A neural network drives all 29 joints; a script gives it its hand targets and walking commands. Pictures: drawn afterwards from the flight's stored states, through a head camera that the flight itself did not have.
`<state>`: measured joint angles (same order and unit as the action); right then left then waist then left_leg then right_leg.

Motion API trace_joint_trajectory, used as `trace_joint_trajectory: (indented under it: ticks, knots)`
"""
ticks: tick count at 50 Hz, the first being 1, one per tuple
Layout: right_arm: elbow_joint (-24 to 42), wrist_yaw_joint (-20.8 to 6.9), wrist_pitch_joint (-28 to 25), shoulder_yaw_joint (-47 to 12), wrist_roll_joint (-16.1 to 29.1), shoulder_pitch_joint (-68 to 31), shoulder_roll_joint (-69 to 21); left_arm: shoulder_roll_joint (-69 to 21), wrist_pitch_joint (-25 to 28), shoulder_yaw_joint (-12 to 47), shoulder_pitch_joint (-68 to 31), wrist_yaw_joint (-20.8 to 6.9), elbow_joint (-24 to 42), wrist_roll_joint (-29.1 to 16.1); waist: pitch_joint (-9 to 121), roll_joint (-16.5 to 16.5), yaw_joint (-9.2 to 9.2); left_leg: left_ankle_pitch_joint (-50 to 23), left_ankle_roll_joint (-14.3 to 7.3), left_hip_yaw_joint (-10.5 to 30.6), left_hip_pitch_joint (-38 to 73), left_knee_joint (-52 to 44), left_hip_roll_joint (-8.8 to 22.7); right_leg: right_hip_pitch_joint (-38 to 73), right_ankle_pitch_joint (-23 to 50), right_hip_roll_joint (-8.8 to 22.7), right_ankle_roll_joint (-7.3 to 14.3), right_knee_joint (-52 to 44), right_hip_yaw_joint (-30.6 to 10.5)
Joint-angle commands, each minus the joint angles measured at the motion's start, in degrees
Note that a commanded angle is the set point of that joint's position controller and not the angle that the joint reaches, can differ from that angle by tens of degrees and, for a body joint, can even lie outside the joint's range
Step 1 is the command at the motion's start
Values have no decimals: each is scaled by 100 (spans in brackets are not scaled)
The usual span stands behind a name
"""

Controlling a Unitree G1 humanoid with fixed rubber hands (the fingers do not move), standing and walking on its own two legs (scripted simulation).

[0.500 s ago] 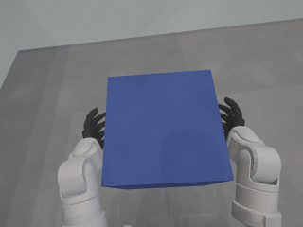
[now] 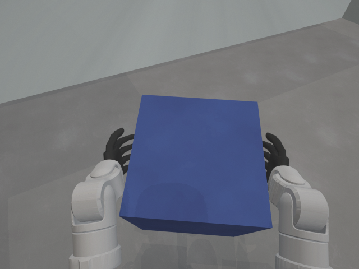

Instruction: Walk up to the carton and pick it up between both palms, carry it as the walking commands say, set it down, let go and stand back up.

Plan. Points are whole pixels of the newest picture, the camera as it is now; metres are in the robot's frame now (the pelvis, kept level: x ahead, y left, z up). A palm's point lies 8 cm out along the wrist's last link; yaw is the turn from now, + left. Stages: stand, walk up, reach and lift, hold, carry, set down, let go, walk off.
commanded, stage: carry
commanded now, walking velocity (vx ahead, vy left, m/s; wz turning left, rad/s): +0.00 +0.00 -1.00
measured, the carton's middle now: (192, 173) +0.33 +0.02 +0.05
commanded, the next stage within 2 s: none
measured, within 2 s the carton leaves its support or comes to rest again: neither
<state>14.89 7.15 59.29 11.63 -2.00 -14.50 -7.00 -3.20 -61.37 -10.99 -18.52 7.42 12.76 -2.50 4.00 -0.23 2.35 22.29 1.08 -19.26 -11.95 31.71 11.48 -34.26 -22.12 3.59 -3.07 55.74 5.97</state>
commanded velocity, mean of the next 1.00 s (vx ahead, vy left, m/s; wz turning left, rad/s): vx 0.00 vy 0.00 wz -1.00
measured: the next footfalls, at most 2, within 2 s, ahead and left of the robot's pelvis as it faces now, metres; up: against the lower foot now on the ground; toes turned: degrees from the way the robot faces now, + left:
right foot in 0.14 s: +0.09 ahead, -0.15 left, +0.00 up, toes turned -19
left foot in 0.66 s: +0.11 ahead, +0.00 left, +0.00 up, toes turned -28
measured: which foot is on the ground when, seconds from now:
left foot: down 0.00-0.16, up 0.18-0.64, down 0.66-1.00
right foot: up 0.00-0.12, down 0.14-0.66, up 0.68-1.00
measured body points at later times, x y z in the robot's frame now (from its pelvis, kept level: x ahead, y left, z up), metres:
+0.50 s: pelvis +0.01 -0.08 -0.01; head +0.09 -0.11 +0.43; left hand +0.38 -0.08 +0.07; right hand +0.23 -0.37 +0.07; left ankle +0.07 +0.05 -0.69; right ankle +0.05 -0.13 -0.74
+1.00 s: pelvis -0.01 -0.11 -0.01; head +0.01 -0.11 +0.44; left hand +0.31 -0.28 +0.06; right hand +0.04 -0.46 +0.07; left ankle +0.07 +0.02 -0.74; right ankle -0.11 -0.22 -0.72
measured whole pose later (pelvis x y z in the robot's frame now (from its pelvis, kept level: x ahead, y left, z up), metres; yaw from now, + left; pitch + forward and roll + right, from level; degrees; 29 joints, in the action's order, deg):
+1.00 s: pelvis -0.01 -0.11 -0.01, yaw -56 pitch +4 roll -1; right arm 8.3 7.7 64.3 10.5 -4.4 -19.6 -5.6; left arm -1.7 -62.9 -12.0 -20.2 6.1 5.7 -1.7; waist 3.4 -0.9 1.4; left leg 22.8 5.8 -23.4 -13.6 37.4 17.0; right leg -28.8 -22.1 4.9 -2.2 45.2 5.2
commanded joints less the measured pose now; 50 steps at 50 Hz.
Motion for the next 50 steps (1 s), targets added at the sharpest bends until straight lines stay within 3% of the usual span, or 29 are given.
trace_joint_trajectory:
  ticks: [1, 3, 4, 5, 6, 7, 8, 9, 12, 14, 17, 20, 23, 24, 27, 28, 29, 30, 31, 32, 33, 35, 39, 43, 45, 47, 48, 49, 50]
  knots:
    - [-327, -202, 223, -3378, 878, -2641, -3141, -3884, -162, 3789, -2942, -140, 77, -820, 892, 1793, -347, -3782, -131, -28, 951, 51, 1212, 401, 271, -223, 179, -1481, 810]
    - [149, -274, 162, -3766, 1199, -3223, -3580, -4195, -94, 3721, -2783, -207, 134, -799, 1263, 820, -175, -4158, 155, -275, 909, 1413, 1090, 1071, 674, -648, 276, -2323, 951]
    - [216, -319, 151, -3819, 1333, -3731, -3707, -4364, -74, 3645, -2975, -244, 116, -816, 1342, 382, -56, -3548, 332, -248, 168, 2199, 890, 1884, 1227, -605, 389, -2844, 574]
    - [517, -337, 97, -4048, 1497, -4121, -3929, -4493, 4, 3548, -2942, -308, 121, -813, 1320, -828, -24, -574, 608, 111, -1320, 3052, 597, 2874, 3541, 271, 817, -3072, -886]
    - [237, -317, 206, -4123, 1440, -3606, -3984, -4250, -25, 3245, -2551, -266, -101, -681, 1412, -2164, -113, 1978, 837, 457, -3005, 3935, -119, 4003, 6766, 1190, 1266, -2600, -2466]
    - [296, -343, 191, -4245, 1543, -3597, -3993, -4166, 19, 3144, -2160, -293, -218, -570, 1702, -1971, -120, 2139, 842, 1160, -3160, 4323, -97, 4063, 7950, 1226, 1454, -2195, -2573]
    - [252, -364, 152, -4194, 1566, -3664, -4149, -4351, 50, 3197, -2157, -315, -212, -539, 1903, -1228, -100, 1886, 836, 1507, -3071, 4301, 52, 3855, 6446, 1171, 1433, -2318, -2446]
    - [260, -394, 98, -4207, 1691, -4150, -4249, -4473, 91, 3176, -2574, -269, -244, -529, 1655, -623, -70, 1888, 842, 1274, -2976, 3923, -140, 3607, 5755, 978, 1347, -2454, -2349]
    - [172, -414, 19, -4147, 1539, -2453, -4648, -4659, 103, 3559, -1821, -444, 431, -765, 2725, -864, -100, 1088, 837, 1449, -2791, 3703, -310, 4213, 5442, 704, 1115, -2294, -2023]
    - [400, -492, -180, -4256, 1684, -2716, -5155, -4903, 299, 3973, -2579, -551, 1271, -991, 3035, -327, -127, 773, 875, 1574, -2670, 3767, -358, 4142, 5385, 617, 1014, -2320, -2050]
    - [611, -511, -283, -4316, 1765, -2804, -5312, -4815, 470, 4165, -3036, -562, 2064, -1066, 2874, -120, -93, 511, 812, 1606, -2494, 3322, -572, 3731, 4658, 493, 868, -2725, -2456]
    - [1361, -435, -410, -4510, 1755, -3078, -4771, -4699, 475, 4193, -2492, -556, 1750, -900, 2763, -349, -43, 433, 754, 1693, -2587, 2659, -724, 3894, 4349, 411, 744, -3016, -2984]
    - [633, -299, -155, -4142, 1238, -1830, -3978, -3991, 209, 3959, -1469, -505, 992, -680, 2512, -351, -23, 550, 630, 1725, -2174, 2055, -852, 3652, 4259, 493, 858, -3108, -3175]
    - [452, -237, -80, -4075, 1094, -1592, -3819, -3855, 130, 3768, -943, -452, 551, -517, 2622, -898, -20, 351, 569, 1794, -2312, 1854, -817, 4005, 4801, 381, 799, -2858, -3159]
    - [111, -197, 63, -3844, 926, -2126, -3421, -3624, 13, 3672, -1608, -424, 178, -500, 2173, -853, -41, 421, 521, 1511, -1540, 625, -1075, 3343, 4986, 64, 613, -2740, -2919]
    - [178, -204, 89, -3856, 927, -2051, -3351, -3543, -33, 3625, -1263, -425, 63, -412, 1820, -894, -84, 315, 456, 1451, -938, 163, -1057, 2701, 4684, -95, 284, -2884, -2843]
    - [401, -231, 26, -3927, 1002, -2349, -3501, -3683, 11, 3895, -1957, -458, 508, -618, 1837, -664, -178, -204, 334, 1543, 41, -614, -867, 1815, 3233, -225, 73, -2945, -2611]
    - [334, -242, 36, -3808, 1009, -2268, -3593, -3747, 5, 3954, -2103, -433, 728, -636, 1782, 248, -274, -1075, 129, 1765, 1081, -1102, -252, 835, 1601, -540, -141, -2390, -2099]
    - [246, -287, 69, -3727, 1091, -2536, -3664, -3933, -28, 4008, -2478, -410, 776, -743, 1642, 1618, -277, -1618, -398, 2792, 1347, -1254, 1140, 44, -615, -1089, -68, -651, -1408]
    - [219, -286, 22, -3528, 1057, -2333, -3634, -3891, 15, 4080, -2609, -376, 1001, -769, 1424, 2131, -246, -3012, -821, 2895, 852, -1054, 1925, -254, -1044, -920, 53, 1036, -871]
    - [288, -316, 11, -3649, 1115, -2735, -3662, -3886, 47, 4013, -2707, -348, 805, -690, 1053, 1455, -181, -2485, -814, 2326, 78, -1178, 1905, -113, -956, -451, 147, 1714, -976]
    - [348, -341, 122, -3668, 1152, -2942, -3696, -4038, -50, 3913, -2766, -338, 426, -647, 764, 1128, -157, -737, -729, 1681, -144, -1502, 1761, -383, -402, -172, -53, 1603, -795]
    - [-233, -136, 269, -3393, 782, -3324, -2991, -3554, -204, 3511, -2899, -281, -401, -611, -76, -13, -203, -962, -493, 1197, -547, -1461, 1215, -276, -333, -52, -22, 1031, -361]
    - [7, -73, 335, -3601, 870, -3518, -3283, -3872, -317, 3365, -2310, -322, -844, -631, 377, 431, -250, -2028, -337, 315, 384, -612, 1345, 21, -323, 100, 29, -477, -46]
    - [148, -84, 329, -3549, 946, -3044, -3439, -4120, -344, 3370, -1759, -363, -923, -673, 994, 1003, -257, -2605, -199, 193, 740, -271, 1404, 398, -43, 6, 37, -1086, 125]
    - [-2, -174, 297, -3550, 1142, -3317, -3753, -4313, -271, 3574, -2618, -365, -411, -921, 1309, 1383, -211, -3055, -26, 46, 782, 457, 1397, 790, 346, -149, 191, -1784, 392]
    - [18, -230, 248, -3461, 1139, -3425, -3864, -4461, -162, 3718, -3246, -334, 88, -1033, 1648, 1464, -141, -3436, 50, -197, 1158, 1143, 1075, 1043, 705, -453, 148, -2163, 620]
    - [-256, -257, 302, -3354, 1051, -2702, -3812, -4458, -216, 3767, -2874, -336, 116, -1017, 1633, 1363, -42, -3479, 303, -192, 634, 1954, 976, 1693, 987, -396, 290, -2848, 138]
    - [-179, -323, 288, -3404, 1097, -2493, -3769, -4346, -158, 3760, -2654, -377, 346, -974, 1865, 534, 47, -1843, 605, 39, -736, 2532, 726, 2681, 2610, 258, 703, -3023, -1192]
